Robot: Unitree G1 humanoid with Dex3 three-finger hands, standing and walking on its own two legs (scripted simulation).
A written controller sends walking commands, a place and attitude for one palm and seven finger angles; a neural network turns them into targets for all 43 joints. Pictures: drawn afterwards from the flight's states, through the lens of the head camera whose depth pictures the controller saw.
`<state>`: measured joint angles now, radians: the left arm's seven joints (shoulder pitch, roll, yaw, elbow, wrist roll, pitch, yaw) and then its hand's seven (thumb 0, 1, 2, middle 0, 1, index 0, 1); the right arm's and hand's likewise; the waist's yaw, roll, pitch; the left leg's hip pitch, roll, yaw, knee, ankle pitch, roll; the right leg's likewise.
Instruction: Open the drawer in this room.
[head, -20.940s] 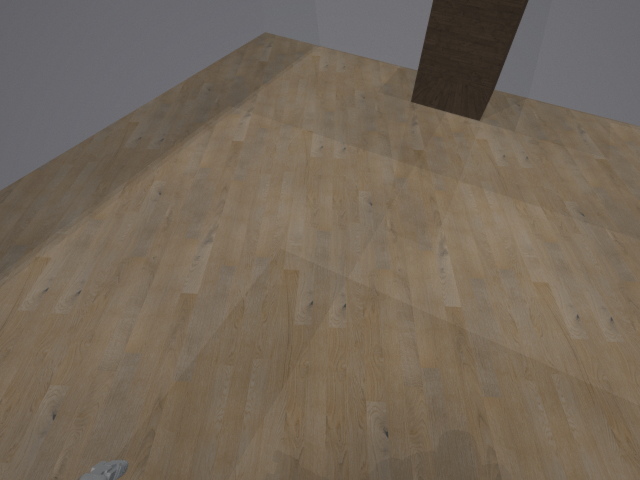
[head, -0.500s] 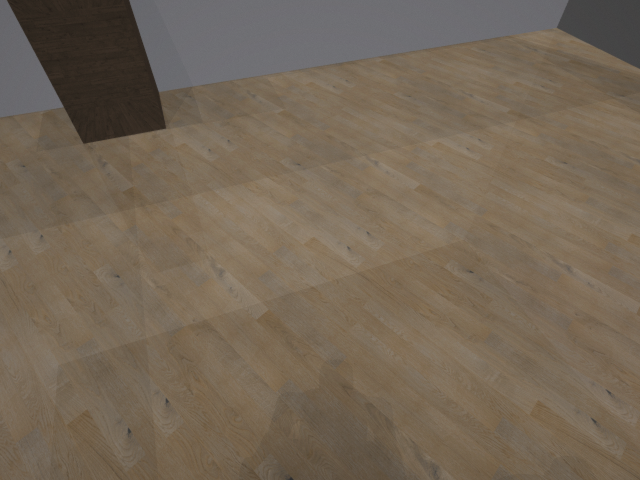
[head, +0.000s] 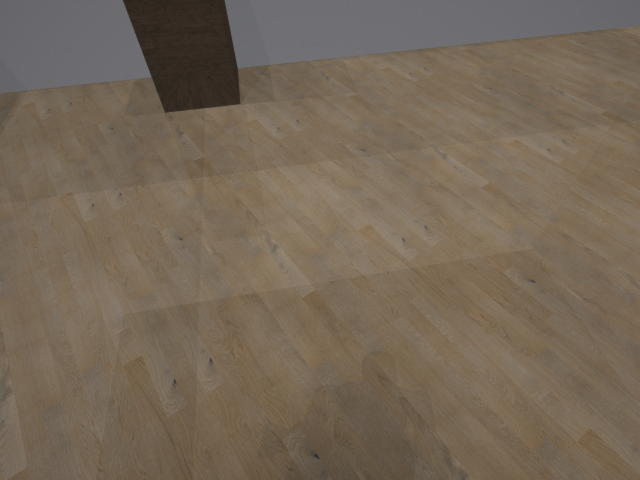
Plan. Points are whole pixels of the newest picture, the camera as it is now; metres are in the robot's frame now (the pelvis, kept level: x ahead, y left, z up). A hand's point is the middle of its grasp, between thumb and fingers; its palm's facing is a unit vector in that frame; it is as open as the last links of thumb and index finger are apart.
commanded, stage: stand and wait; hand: left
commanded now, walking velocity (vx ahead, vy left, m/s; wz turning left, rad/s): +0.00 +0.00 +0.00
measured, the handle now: out of the picture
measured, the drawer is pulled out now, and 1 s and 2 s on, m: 0.00 0.00 0.00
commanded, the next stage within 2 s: turn or walk to find it in 0.38 s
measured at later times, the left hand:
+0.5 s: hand out of the picture -0.05 +0.19 -0.17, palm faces +0.13 -0.98 -0.17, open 7.4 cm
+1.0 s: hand out of the picture -0.04 +0.20 -0.17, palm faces +0.15 -0.97 -0.19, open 7.4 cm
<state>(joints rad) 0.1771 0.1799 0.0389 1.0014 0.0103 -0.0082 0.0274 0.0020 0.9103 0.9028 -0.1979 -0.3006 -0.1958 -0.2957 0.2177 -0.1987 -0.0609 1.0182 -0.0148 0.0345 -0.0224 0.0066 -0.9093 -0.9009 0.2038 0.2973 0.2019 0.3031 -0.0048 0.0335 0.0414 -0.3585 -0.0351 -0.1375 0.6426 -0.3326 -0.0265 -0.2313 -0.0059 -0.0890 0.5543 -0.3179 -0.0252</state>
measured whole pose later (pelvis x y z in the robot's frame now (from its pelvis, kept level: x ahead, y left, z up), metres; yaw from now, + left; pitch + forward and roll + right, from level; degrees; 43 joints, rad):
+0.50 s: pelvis +0.00 +0.03 +0.01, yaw +4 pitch -1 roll +0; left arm 0.30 0.16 0.01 1.15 0.01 0.01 0.03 0.00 0.91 0.90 -0.20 -0.30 -0.20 -0.30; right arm 0.14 -0.15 -0.02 1.10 0.00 0.00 -0.04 0.00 -0.93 -0.90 0.20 0.30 0.20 0.30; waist 0.04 -0.02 0.05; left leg -0.14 0.02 0.02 0.47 -0.31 -0.01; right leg -0.15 -0.05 -0.14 0.47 -0.29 0.01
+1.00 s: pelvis -0.04 +0.02 +0.01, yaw +6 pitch -2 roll +0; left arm 0.23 0.17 0.02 1.11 0.00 0.01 0.02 0.00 0.91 0.90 -0.20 -0.30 -0.20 -0.30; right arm 0.26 -0.15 -0.01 1.11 -0.01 0.02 -0.02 0.01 -0.91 -0.90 0.20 0.30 0.20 0.30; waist 0.00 0.00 0.05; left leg -0.21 0.01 -0.02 0.49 -0.26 -0.01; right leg -0.19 -0.07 -0.18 0.48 -0.25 0.00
